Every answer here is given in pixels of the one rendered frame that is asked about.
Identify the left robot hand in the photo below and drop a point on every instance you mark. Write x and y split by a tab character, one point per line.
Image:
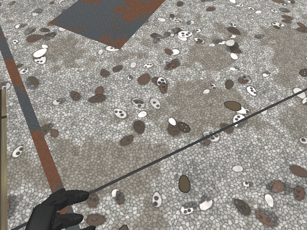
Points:
45	216

